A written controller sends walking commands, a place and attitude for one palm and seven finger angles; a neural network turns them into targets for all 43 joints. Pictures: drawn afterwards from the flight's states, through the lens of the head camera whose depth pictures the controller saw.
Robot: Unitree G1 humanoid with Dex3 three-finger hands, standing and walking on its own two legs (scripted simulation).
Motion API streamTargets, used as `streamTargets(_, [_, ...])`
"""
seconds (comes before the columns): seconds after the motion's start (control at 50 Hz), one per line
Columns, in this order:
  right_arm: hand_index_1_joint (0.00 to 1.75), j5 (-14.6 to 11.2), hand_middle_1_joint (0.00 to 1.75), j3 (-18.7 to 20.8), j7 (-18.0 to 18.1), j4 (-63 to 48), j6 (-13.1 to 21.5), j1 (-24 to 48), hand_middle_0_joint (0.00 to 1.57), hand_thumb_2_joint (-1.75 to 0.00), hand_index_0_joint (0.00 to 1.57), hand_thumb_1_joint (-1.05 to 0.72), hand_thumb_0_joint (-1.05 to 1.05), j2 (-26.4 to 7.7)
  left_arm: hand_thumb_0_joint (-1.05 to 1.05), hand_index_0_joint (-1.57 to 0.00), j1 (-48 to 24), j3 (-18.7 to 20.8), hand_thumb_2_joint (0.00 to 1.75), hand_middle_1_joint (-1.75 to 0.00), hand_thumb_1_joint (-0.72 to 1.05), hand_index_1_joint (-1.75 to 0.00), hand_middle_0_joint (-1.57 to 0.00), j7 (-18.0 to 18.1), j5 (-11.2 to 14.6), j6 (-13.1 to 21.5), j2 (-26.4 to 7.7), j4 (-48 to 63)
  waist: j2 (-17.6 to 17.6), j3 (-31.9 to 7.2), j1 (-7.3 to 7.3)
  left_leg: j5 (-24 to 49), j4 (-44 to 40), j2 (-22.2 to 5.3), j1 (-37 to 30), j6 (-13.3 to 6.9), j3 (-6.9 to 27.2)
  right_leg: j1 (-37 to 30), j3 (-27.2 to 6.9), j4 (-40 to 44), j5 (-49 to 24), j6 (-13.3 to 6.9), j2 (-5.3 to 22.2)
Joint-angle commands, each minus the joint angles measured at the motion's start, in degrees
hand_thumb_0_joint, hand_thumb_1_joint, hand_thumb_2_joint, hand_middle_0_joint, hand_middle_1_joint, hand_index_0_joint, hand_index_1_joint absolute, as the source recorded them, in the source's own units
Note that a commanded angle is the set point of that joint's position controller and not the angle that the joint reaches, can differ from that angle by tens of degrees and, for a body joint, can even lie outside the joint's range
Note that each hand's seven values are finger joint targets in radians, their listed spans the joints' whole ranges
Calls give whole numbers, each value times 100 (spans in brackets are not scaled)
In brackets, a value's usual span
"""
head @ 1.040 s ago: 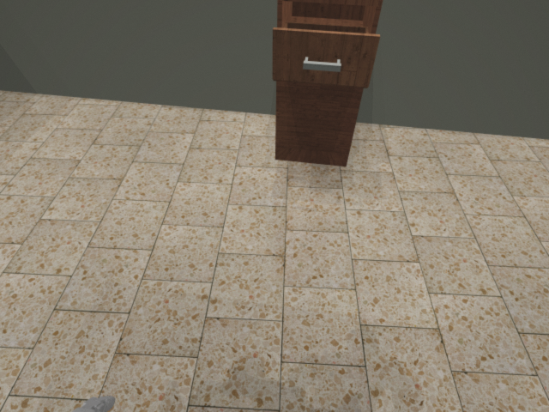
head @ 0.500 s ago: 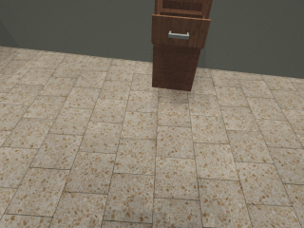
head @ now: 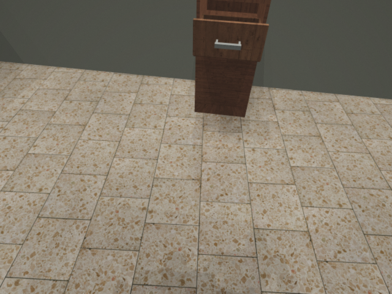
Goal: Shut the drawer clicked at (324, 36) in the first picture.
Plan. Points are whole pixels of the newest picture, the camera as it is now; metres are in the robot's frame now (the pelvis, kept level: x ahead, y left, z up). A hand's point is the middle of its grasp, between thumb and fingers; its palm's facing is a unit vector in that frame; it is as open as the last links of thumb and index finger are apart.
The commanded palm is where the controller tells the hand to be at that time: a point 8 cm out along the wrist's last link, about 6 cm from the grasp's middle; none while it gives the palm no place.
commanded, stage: look at it before walking up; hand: left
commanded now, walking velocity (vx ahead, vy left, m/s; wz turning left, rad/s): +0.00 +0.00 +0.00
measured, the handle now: (227, 44) +1.22 -0.10 -0.05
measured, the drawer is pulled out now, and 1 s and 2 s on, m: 0.30 0.30 0.30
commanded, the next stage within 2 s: walk to a spot facing it in 0.40 s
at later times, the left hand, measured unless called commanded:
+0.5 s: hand out of the picture +0.08 +0.24 -0.16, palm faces -0.04 -0.94 -0.33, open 7.4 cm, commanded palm none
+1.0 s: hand out of the picture +0.11 +0.13 -0.17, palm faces -0.13 -0.97 -0.22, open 7.4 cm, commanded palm none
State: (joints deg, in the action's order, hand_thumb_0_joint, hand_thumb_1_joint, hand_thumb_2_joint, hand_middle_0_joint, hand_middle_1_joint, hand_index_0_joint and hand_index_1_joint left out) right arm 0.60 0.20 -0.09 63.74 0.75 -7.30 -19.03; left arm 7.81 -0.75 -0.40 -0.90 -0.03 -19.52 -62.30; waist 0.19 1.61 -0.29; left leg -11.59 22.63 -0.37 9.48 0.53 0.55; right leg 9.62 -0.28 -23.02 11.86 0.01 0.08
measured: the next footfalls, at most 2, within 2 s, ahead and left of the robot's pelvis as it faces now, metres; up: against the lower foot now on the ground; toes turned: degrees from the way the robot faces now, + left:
left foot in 1.38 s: +0.43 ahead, -0.01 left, +0.00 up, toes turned -11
right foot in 1.98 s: +0.59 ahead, -0.30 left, +0.00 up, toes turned -42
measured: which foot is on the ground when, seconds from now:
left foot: down 0.00-0.86, up 0.88-1.00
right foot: down 0.00-1.00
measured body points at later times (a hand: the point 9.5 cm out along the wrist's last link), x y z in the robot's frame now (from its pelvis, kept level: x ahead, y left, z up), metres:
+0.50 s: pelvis +0.01 +0.00 +0.00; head +0.01 +0.00 +0.45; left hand +0.08 +0.29 -0.13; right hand +0.09 -0.30 -0.13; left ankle +0.01 +0.13 -0.74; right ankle +0.01 -0.12 -0.74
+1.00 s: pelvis +0.09 -0.06 -0.01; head +0.10 -0.08 +0.44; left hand +0.12 +0.18 -0.16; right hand +0.06 -0.31 -0.17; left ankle +0.08 +0.08 -0.66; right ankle +0.06 -0.12 -0.74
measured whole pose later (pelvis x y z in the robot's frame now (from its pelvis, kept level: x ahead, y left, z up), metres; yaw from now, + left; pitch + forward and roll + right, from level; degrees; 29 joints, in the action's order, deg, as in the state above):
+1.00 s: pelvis +0.09 -0.06 -0.01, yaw -12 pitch -1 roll +1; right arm 1.4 2.6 -0.5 62.8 -0.2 -15.5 -12.7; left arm 21.6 1.6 -0.6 -1.3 2.6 -10.4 -58.8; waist -0.7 2.2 1.9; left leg -20.2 65.3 -5.6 25.6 1.3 -3.9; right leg 10.7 3.5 -29.8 18.3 -5.0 -2.9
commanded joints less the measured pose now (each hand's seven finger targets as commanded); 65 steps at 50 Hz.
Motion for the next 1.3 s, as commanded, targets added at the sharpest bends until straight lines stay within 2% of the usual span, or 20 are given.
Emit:
streamTargets(0.0, [30, -7, 30, 206, 73, -388, 131, 293, 20, -90, 20, -90, 0, -1204, 0, -20, -215, 269, 90, -30, 90, -30, -20, 102, 31, 148, -1161, 379, 6, -377, 44, 701, -369, -627, -119, -207, 560, -58, -576, 411, -512, -167, 682])
streamTargets(0.48, [30, -17, 30, 185, 90, -366, 124, 354, 20, -90, 20, -90, 0, -1210, 0, -20, -193, 270, 90, -30, 90, -30, -20, 106, 31, 156, -1170, 335, -26, -427, 47, 1007, -418, -652, -321, -181, 514, -214, -550, 465, -941, -163, 705])
streamTargets(0.52, [30, 30, 30, 47, 78, -231, 39, -13, 20, -90, 20, -90, 0, -567, 0, -20, 142, 162, 90, -30, 90, -30, -20, 118, 29, 33, -540, 209, 8, -477, 32, 380, -264, -643, -380, -65, 291, -125, -586, 366, -298, -108, 609])
streamTargets(0.58, [30, 77, 30, 126, 66, -292, -47, -229, 20, -90, 20, -90, 0, -625, 0, -20, 307, 222, 90, -30, 90, -30, -20, 15, -20, -101, -532, 323, -119, 134, 26, -1544, -353, -697, -30, -143, 302, 646, -754, 286, 1526, -191, 373])
streamTargets(0.62, [30, 86, 30, 224, 69, -430, -64, -327, 20, -90, 20, -90, 0, -787, 0, -20, 396, 298, 90, -30, 90, -30, -20, -54, -43, -125, -521, 499, -247, 578, 24, -2433, -514, -891, 174, -287, 534, 1193, -715, -59, 1987, -221, 149])
streamTargets(0.66, [30, 75, 30, 351, 85, -502, -19, -593, 20, -90, 20, -90, 0, -975, 0, -20, 461, 332, 90, -30, 90, -30, -20, -104, -44, -77, -349, 670, -714, 617, -78, -2836, -869, -1421, -159, -598, 1085, 1775, -302, -1066, 1732, -173, -169])
streamTargets(0.7, [30, 58, 30, 444, 99, -542, 89, -833, 20, -90, 20, -90, 0, -1026, 0, -20, 184, 359, 90, -30, 90, -30, -20, -149, -37, -18, -133, 920, -1029, 564, -204, -1990, -1161, -2082, -641, -1036, 1426, 2347, 91, -2227, 1630, -66, 12])
streamTargets(0.74, [30, 68, 30, 452, 106, -549, 161, -949, 20, -90, 20, -90, 0, -869, 0, -20, 52, 398, 90, -30, 90, -30, -20, -189, -30, 57, -62, 1064, -862, 435, -224, -741, -830, -2176, -857, -1080, 1048, 2395, 58, -2190, 1769, -50, 303])
streamTargets(0.76, [30, 89, 30, 445, 108, -567, 169, -814, 20, -90, 20, -90, 0, -801, 0, -20, 227, 410, 90, -30, 90, -30, -20, -202, -25, 83, 60, 1033, -802, 394, -89, -256, -601, -2089, -702, -966, 678, 2042, 177, -1955, 1691, -54, 333])
streamTargets(0.78, [30, 92, 30, 440, 112, -614, 171, -650, 20, -90, 20, -90, 0, -721, 0, -20, 570, 432, 90, -30, 90, -30, -20, -216, -27, 103, 130, 930, -774, 272, 84, -40, -193, -1900, -299, -756, 221, 1270, 304, -1467, 1408, -74, 314])
streamTargets(0.8, [30, 89, 30, 420, 108, -658, 159, -413, 20, -90, 20, -90, 0, -665, 0, -20, 1334, 467, 90, -30, 90, -30, -20, -218, -39, 121, 151, 676, -429, 23, 480, -214, 768, -1540, 318, -481, -279, 102, 498, -767, 699, -109, 121])
streamTargets(0.82, [30, 24, 30, 350, 61, -791, 156, -308, 20, -90, 20, -90, 0, -347, 0, -20, 2211, 562, 90, -30, 90, -30, -20, -158, -86, 185, -287, 393, 908, -225, 827, -752, 2490, -882, 1506, -137, -928, -1120, -488, 120, 934, -312, 590])
streamTargets(0.84, [30, 7, 30, 225, 9, -1124, 188, -1, 20, -90, 20, -90, 0, 110, 0, -20, 2815, 688, 90, -30, 90, -30, -20, -33, -59, 256, -935, 240, 2542, -113, 986, -2282, 4108, -165, 3162, 126, -1009, -1572, -3097, 1045, 755, -828, 2003])
streamTargets(0.86, [30, 46, 30, 261, 8, -1244, 230, 259, 20, -90, 20, -90, 0, -105, 0, -20, 2929, 652, 90, -30, 90, -30, -20, 66, 22, 255, -794, 230, 1646, -121, 951, -2083, 4528, -346, 3352, 23, -286, -1568, -3554, 1171, 453, -1162, 2172])
streamTargets(0.94, [30, 88, 30, 342, -40, -870, 205, -64, 20, -90, 20, -90, 0, 126, 0, -20, 1851, 482, 90, -30, 90, -30, -20, 88, -19, 349, -96, 502, 77, 422, 296, -604, 4533, -774, 2942, 102, -153, -356, -2269, 1151, 237, -1186, 1651])
streamTargets(1.0, [30, 96, 30, 346, -65, -808, 102, -320, 20, -90, 20, -90, 0, 329, 0, -20, 1952, 437, 90, -30, 90, -30, -20, 99, -24, 435, 91, 410, 186, 351, 99, -84, 4335, -752, 2937, 225, -246, -273, -1577, 1185, -564, -1035, 1330])
streamTargets(1.06, [30, 83, 30, 367, -105, -895, 89, -221, 20, -90, 20, -90, 0, 408, 0, -20, 2103, 420, 90, -30, 90, -30, -20, 125, -19, 497, 181, 282, 314, 323, 86, 285, 4033, -744, 3197, 286, -284, -559, -1279, 1191, -1029, -977, 1164])
streamTargets(1.18, [30, 56, 30, 304, -163, -1255, 170, 646, 20, -90, 20, -90, 0, 589, 0, -20, 2494, 375, 90, -30, 90, -30, -20, 213, -40, 515, 345, 26, 519, 528, 372, 341, 2877, -640, 3359, 227, -528, -1127, -1151, 1046, -2264, -1010, 1099])
streamTargets(1.24, [30, 29, 30, 273, -181, -1351, 218, 903, 20, -90, 20, -90, 0, 675, 0, -20, 2532, 366, 90, -30, 90, -30, -20, 251, -62, 474, 328, -52, 739, 619, 442, 204, 2083, -488, 2805, 81, -675, -1151, -1094, 903, -2914, -931, 1094])
streamTargets(1.28, [30, 27, 30, 282, -152, -1291, 262, 635, 20, -90, 20, -90, 0, 632, 0, -20, 2395, 400, 90, -30, 90, -30, -20, 261, -61, 472, 259, -24, 756, 468, 255, -8, 1586, -253, 1970, -82, -773, -1020, -986, 491, -3773, -864, 1048])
